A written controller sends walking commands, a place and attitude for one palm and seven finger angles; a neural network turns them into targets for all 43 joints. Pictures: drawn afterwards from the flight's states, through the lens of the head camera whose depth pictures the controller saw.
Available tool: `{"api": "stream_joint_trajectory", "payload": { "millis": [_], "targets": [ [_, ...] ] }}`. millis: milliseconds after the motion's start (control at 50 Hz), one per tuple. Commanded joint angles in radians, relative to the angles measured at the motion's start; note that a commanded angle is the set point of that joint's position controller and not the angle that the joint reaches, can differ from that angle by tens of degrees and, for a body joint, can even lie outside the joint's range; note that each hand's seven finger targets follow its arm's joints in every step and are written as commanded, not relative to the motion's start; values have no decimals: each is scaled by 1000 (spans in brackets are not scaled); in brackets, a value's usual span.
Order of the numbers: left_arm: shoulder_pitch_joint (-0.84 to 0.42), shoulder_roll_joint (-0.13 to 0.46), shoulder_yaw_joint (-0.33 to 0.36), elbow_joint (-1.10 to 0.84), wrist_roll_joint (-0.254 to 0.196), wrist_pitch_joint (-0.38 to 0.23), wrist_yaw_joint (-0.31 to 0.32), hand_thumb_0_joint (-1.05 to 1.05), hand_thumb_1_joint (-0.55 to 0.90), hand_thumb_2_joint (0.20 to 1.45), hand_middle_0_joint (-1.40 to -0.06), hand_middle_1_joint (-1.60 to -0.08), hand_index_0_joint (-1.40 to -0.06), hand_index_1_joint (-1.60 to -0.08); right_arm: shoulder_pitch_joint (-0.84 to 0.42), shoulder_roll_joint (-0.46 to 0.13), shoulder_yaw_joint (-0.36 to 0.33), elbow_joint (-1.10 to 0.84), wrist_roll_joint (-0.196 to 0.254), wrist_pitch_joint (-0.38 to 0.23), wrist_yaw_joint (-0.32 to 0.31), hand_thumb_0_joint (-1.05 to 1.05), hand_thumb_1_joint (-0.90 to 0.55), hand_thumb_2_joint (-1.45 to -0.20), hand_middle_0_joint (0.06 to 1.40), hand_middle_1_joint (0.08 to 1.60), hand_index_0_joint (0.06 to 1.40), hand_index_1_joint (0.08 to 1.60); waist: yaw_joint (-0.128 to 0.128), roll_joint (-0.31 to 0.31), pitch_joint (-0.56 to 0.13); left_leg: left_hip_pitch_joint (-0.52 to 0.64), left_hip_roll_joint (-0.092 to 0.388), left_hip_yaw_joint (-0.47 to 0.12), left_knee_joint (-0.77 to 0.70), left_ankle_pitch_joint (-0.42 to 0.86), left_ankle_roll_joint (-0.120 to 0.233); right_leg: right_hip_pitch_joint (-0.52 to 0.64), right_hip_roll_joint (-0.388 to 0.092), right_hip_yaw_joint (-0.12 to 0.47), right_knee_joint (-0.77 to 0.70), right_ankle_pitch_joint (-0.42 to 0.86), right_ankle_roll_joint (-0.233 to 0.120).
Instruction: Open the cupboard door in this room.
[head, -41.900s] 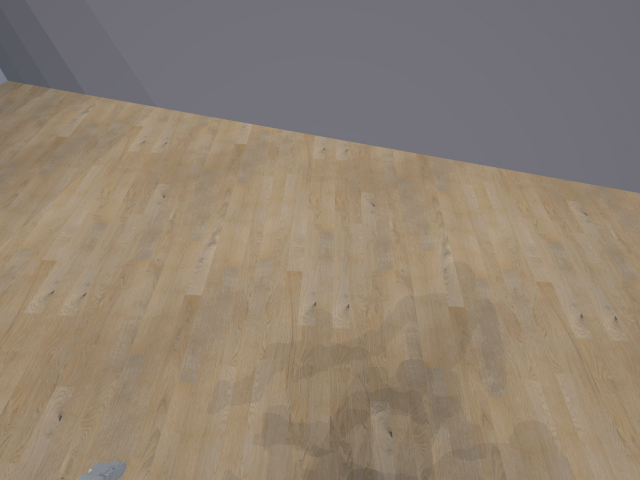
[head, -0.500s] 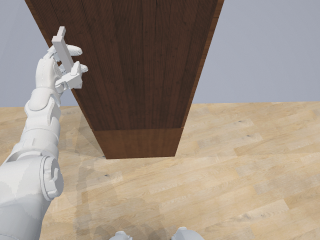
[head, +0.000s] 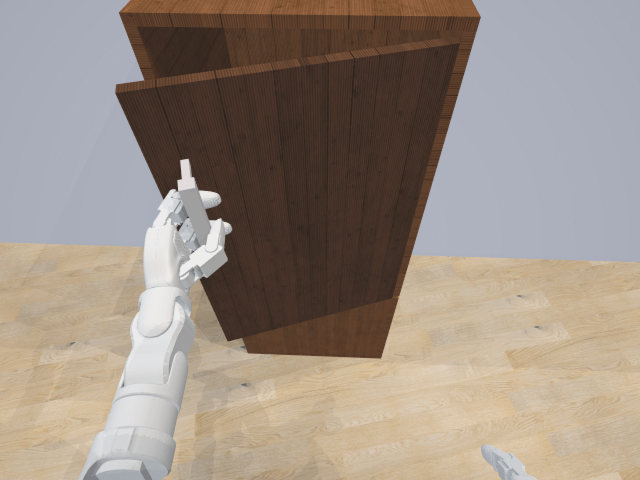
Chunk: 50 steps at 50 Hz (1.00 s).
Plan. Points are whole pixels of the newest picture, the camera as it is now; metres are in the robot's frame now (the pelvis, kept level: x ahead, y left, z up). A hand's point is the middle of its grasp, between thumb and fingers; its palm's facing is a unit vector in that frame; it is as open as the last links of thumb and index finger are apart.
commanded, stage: pull the door open along its arc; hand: left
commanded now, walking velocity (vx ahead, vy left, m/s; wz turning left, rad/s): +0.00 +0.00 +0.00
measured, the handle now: (200, 216) +0.43 +0.17 +0.10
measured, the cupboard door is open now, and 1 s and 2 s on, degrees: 19 43 45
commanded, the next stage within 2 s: open thumb and fingers to let go in 0.50 s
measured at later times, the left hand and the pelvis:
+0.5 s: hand (280, 323) +0.27 +0.05 +0.10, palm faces +0.33 -0.94 -0.01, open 5.8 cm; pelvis +0.00 -0.03 +0.01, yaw +4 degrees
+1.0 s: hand (279, 330) +0.27 +0.05 +0.10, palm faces +0.35 -0.94 -0.02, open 10.1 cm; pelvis -0.01 -0.03 +0.00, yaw +4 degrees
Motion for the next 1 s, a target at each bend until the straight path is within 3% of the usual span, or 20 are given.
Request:
{"api": "stream_joint_trajectory", "payload": {
  "millis": [0, 20, 80, 140, 160, 180, 240, 300, 320, 380, 440, 500, 560, 580, 620, 700, 820, 860, 900, 980],
  "targets": [
    [-157, 91, 17, -317, 69, -20, 235, 0, 900, 900, -400, -1350, -400, -1350, -55, -96, -41, -131, -23, -42, 6, 0, -900, -900, 200, 300, 200, 300, 54, -76, -242, 170, -37, -45, -79, 358, 5, 167, 12, -13, -69, 423, 8],
    [-164, 56, -21, -343, 87, -9, 262, 0, 900, 900, -400, -1350, -400, -1350, -71, -93, -38, -134, -27, -37, 6, 0, -900, -900, 200, 300, 200, 300, 49, -60, -226, 173, -38, -44, -84, 332, 3, 160, 8, -13, -75, 399, 8],
    [-155, -2, -76, -386, 125, 18, 339, 0, 900, 900, -400, -1350, -400, -1350, -108, -81, -34, -136, -41, -21, -7, 0, -900, -900, 200, 300, 200, 300, 45, -111, -211, 187, -38, -50, -90, 300, 7, 178, 0, -7, -101, 369, 8],
    [-127, -95, -156, -440, 145, 51, 411, 0, 900, 900, -400, -1350, -400, -1350, -152, -65, -25, -141, -50, -6, -13, 0, -900, -900, 200, 300, 200, 300, 44, -95, -192, 201, -44, -50, -99, 273, 3, 184, -9, -2, -121, 339, 8],
    [-93, -117, -184, -455, 159, 60, 422, 0, 900, 900, -400, -1350, -400, -1350, -160, -62, -25, -143, -53, -1, -14, 0, -900, -900, 200, 300, 200, 300, 45, -84, -193, 209, -44, -48, -98, 277, 2, 190, -11, 1, -124, 347, 7],
    [-60, -128, -206, -461, 176, 69, 430, 0, 900, 900, -400, -1350, -400, -1350, -159, -62, -25, -146, -58, 5, -17, 0, -900, -900, 200, 300, 200, 300, 40, -113, -189, 214, -42, -52, -96, 280, 6, 195, -12, 0, -130, 355, 8],
    [-7, -182, -287, -544, 193, 80, 429, 0, 900, 900, -400, -1350, -400, -1350, -179, -49, -23, -158, -61, 16, -18, 0, -900, -900, 200, 300, 200, 300, 34, -81, -183, 239, -44, -52, -97, 300, 5, 208, -22, 5, -133, 405, 7],
    [116, -225, -350, -627, 199, 86, 423, 0, 900, 900, -400, -1350, -400, -1350, -194, -40, -22, -178, -60, 22, -15, 0, -900, -900, 200, 300, 200, 300, 45, -93, -185, 250, -43, -57, -98, 317, 4, 239, -28, 5, -132, 450, 8],
    [136, -235, -370, -656, 203, 87, 424, 0, 900, 900, -400, -1350, -400, -1350, -200, -36, -21, -180, -59, 23, -14, 0, -900, -900, 200, 300, 200, 300, 41, -86, -174, 254, -43, -58, -98, 316, 4, 239, -30, 7, -134, 457, 8],
    [238, -257, -413, -685, 216, 94, 433, 0, 900, 900, -400, -1350, -400, -1350, -213, -32, -18, -191, -61, 20, -14, 0, -900, -900, 200, 300, 200, 300, 40, -152, -127, 242, -44, -69, -93, 290, 7, 238, -39, 13, -152, 451, 17],
    [335, -286, -458, -762, 238, 94, 456, 0, 900, 900, -400, -1350, -400, -1350, -225, -22, -18, -205, -63, 13, -5, 0, -900, -900, 200, 300, 200, 300, 52, -134, -130, 242, -51, -70, -84, 280, 8, 243, -46, 20, -151, 441, 16],
    [445, -305, -490, -814, 227, 104, 457, 0, 900, 900, -400, -1350, -400, -1350, -245, -16, -14, -215, -57, 5, 5, 0, -900, -900, 200, 300, 200, 300, 59, -123, -107, 244, -53, -70, -76, 270, 6, 242, -49, 22, -163, 432, 15],
    [331, -277, -454, -781, 213, 110, 482, 0, 900, 900, -400, -1350, -400, -1350, -262, -17, -5, -194, -60, 4, -6, 0, -900, -900, 200, 300, 200, 300, 45, -142, -54, 222, -64, -75, -66, 205, 4, 206, -59, 46, -206, 320, 21],
    [234, -246, -430, -751, 217, 109, 496, 0, 900, 900, -400, -1350, -400, -1350, -272, -20, 0, -176, -60, 6, -14, 0, -900, -900, 200, 300, 200, 300, 32, -140, -14, 221, -65, -80, -64, 182, 7, 170, -59, 55, -228, 249, 18],
    [206, -263, -427, -712, 217, 108, 511, 0, 760, 840, -390, -1335, -390, -1335, -283, -16, -1, -170, -67, 2, -20, 0, -900, -900, 200, 300, 200, 300, 42, -141, -33, 224, -68, -82, -62, 168, 7, 167, -66, 68, -238, 202, 19],
    [247, -256, -409, -690, 214, 99, 494, 0, 480, 720, -370, -1305, -370, -1305, -268, -14, -7, -169, -66, 3, -25, 0, -900, -900, 200, 300, 200, 300, 62, -171, -102, 230, -68, -79, -82, 212, 7, 228, -70, 66, -217, 316, 26],
    [251, -281, -445, -711, 224, 92, 464, 0, 60, 540, -340, -1260, -340, -1260, -249, -18, -9, -179, -63, 12, -16, 0, -900, -900, 200, 300, 200, 300, 52, -118, -110, 246, -61, -75, -88, 249, 8, 228, -59, 38, -177, 395, 19],
    [244, -279, -450, -703, 225, 93, 461, 0, -80, 480, -330, -1245, -330, -1245, -250, -20, -9, -182, -62, 13, -16, 0, -900, -900, 200, 300, 200, 300, 43, -155, -89, 237, -61, -78, -86, 229, 9, 215, -59, 40, -188, 359, 21],
    [226, -289, -462, -712, 228, 92, 463, 0, -220, 420, -320, -1230, -320, -1230, -253, -20, -10, -184, -62, 11, -15, 0, -900, -900, 200, 300, 200, 300, 44, -116, -91, 251, -59, -78, -85, 230, 10, 200, -55, 33, -185, 334, 15],
    [195, -314, -490, -692, 235, 96, 474, 0, -500, 300, -300, -1200, -300, -1200, -253, -23, -11, -181, -60, 4, -14, 0, -900, -900, 200, 300, 200, 300, 37, -114, -82, 255, -55, -85, -81, 220, 12, 165, -41, 14, -175, 271, 5]
  ]
}}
